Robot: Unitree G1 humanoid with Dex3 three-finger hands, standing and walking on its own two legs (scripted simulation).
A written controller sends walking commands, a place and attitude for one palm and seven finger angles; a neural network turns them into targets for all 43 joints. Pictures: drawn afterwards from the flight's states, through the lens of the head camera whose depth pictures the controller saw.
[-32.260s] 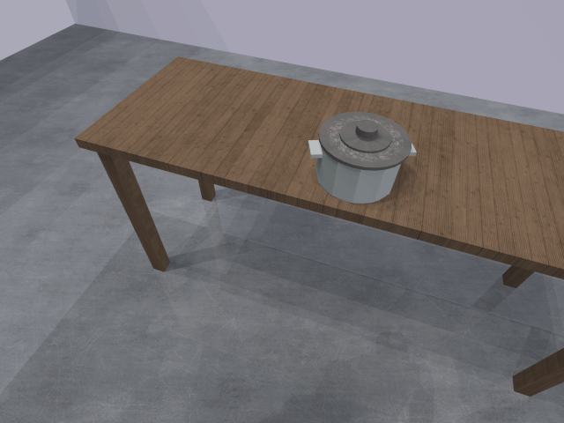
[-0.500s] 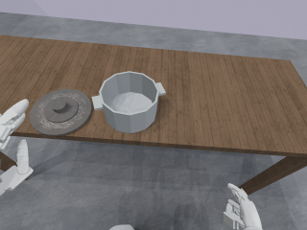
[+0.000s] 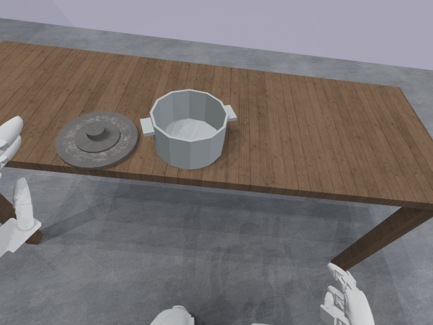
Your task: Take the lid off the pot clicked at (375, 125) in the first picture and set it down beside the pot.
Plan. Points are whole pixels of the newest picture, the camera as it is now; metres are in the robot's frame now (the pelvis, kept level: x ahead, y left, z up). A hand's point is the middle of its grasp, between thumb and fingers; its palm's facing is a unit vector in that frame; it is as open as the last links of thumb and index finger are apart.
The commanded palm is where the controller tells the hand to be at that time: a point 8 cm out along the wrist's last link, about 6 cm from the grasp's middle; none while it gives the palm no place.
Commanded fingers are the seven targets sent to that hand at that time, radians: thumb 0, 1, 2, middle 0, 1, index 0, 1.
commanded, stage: step back with the hand held close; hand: left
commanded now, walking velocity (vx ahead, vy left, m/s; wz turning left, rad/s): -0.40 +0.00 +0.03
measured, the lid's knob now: (95, 131) +0.55 +0.34 -0.04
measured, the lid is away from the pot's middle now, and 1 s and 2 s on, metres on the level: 0.24 0.24 0.24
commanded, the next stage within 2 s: stop stepping back and stand still in 0.48 s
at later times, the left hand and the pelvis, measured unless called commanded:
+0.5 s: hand (4, 275) +0.14 +0.24 +0.18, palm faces +0.20 -0.88 -0.43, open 7.5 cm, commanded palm +0.06 +0.29 +0.19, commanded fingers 0.00 0.90 0.90 -0.20 -0.30 -0.20 -0.30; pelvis -0.09 +0.02 +0.01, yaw -4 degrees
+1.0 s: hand out of the picture -0.02 +0.30 +0.16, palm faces +0.40 -0.85 -0.34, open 7.5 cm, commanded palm -0.08 +0.32 +0.19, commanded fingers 0.00 0.90 0.90 -0.20 -0.30 -0.20 -0.30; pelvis -0.23 +0.04 -0.02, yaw -3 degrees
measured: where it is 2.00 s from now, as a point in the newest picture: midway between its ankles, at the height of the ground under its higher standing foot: outside the picture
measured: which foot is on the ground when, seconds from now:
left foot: down 0.00-0.18, up 0.20-0.32, down 0.34-0.72, up 0.74-0.90, down 0.92-1.00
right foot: up 0.00-0.10, down 0.12-0.34, up 0.36-0.66, down 0.68-0.94, up 0.96-1.00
